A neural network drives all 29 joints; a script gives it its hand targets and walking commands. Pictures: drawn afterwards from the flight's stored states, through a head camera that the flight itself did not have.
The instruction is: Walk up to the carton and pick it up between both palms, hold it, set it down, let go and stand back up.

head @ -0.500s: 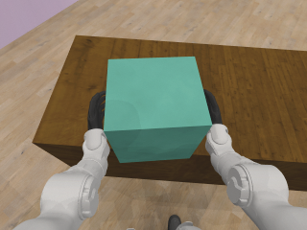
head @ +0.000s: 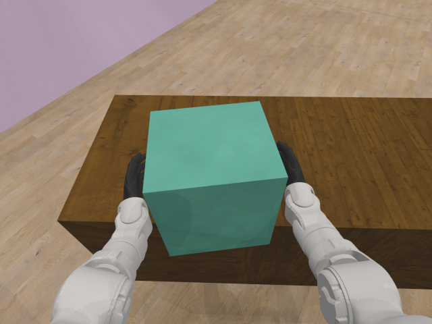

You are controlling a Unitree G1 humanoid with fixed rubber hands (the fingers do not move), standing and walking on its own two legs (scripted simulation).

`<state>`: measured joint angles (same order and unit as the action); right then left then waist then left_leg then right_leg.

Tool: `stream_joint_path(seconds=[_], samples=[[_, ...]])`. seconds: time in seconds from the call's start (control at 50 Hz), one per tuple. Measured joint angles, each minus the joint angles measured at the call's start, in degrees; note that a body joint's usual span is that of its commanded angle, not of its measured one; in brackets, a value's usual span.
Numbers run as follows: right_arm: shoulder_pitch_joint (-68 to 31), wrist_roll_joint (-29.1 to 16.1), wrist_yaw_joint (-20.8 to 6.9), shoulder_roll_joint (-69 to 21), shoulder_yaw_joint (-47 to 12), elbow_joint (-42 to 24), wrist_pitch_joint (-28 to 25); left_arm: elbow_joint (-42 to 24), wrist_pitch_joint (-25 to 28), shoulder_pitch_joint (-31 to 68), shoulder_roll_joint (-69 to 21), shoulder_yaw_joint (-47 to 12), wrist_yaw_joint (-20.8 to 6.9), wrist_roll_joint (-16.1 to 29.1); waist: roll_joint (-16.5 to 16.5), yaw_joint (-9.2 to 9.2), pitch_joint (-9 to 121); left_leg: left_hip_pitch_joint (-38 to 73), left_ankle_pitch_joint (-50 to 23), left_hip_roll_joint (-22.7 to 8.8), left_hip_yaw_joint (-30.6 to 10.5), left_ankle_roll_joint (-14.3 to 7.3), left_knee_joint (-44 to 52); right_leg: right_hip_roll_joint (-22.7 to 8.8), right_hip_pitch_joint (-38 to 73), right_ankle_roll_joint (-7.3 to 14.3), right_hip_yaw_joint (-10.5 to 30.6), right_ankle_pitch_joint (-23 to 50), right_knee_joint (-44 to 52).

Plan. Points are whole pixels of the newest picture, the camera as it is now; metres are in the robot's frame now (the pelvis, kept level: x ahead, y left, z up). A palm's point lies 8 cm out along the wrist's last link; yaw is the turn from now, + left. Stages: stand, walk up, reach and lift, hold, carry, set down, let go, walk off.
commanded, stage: reach and lift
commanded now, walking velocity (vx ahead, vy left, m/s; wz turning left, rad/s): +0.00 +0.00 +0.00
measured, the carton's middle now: (213, 181) +0.42 -0.01 +0.00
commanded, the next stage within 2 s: hold in 1.98 s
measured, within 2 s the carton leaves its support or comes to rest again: neither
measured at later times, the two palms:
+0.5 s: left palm (129, 146) +0.41 +0.14 +0.14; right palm (315, 136) +0.40 -0.18 +0.15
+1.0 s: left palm (110, 142) +0.39 +0.15 +0.18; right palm (313, 134) +0.38 -0.17 +0.17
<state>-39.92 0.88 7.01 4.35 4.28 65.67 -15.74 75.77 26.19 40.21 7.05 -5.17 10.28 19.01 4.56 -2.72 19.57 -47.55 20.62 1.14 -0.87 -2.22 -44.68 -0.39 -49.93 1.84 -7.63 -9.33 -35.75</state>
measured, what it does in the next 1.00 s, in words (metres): stands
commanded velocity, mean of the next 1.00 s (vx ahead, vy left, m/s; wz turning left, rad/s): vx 0.00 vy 0.00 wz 0.00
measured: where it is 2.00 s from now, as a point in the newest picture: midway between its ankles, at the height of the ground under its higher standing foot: outside the picture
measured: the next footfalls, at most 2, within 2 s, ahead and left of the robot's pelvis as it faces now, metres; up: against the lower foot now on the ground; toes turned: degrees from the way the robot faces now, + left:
none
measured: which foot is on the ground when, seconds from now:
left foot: down 0.00-1.00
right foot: down 0.00-1.00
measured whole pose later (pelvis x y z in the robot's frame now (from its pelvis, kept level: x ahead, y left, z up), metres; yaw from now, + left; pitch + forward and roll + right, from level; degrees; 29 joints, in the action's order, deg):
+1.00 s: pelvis +0.02 -0.01 +0.04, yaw +2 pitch +1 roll -1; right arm -31.9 -7.9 9.9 3.8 2.2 30.1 19.5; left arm 23.3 -24.1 30.2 2.5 11.6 6.4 -4.2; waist 0.8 -4.4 6.7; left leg -10.1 15.2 1.1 -1.9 -1.4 -24.3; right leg 0.8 -13.0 1.9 -7.7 -5.4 -17.2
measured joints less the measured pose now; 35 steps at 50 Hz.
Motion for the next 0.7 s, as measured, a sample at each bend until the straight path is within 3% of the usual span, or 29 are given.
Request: stream_joint_path(seconds=[0.18,0.4,0.52,0.7], samples=[[-5.8,-3.7,0.1,0.8,1.2,-6.5,13.6,-2.8,-10.4,6.3,2.3,0.0,-0.1,2.1,0.3,-1.2,-1.7,6.8,-2.2,1.1,-0.4,0.1,4.0,-1.0,6.1,0.5,-0.2,0.6,1.7],[-7.1,-2.0,1.3,-1.3,4.0,-8.4,18.7,-5.7,-16.9,7.0,2.1,12.7,-3.5,-8.8,-1.4,-2.95,-7.9,25.4,-7.5,1.5,-1.2,0.9,18.4,-0.9,23.3,0.9,-0.6,3.5,12.5],[-2.6,-2.3,2.0,-2.5,3.1,-13.7,21.1,-13.9,-21.9,2.1,1.0,15.2,-4.2,-11.4,-1.9,-2.78,-9.7,29.7,-8.4,1.1,-1.6,1.3,21.6,-0.3,27.6,1.0,-0.8,4.2,15.5],[4.4,-4.3,2.9,-2.3,0.2,-27.7,28.5,-33.3,-33.7,-5.6,-0.4,14.1,-3.0,-13.2,-2.4,-2.79,-9.8,29.9,-8.3,0.7,-2.6,1.6,21.9,0.1,29.1,1.0,-1.8,4.9,18.1]])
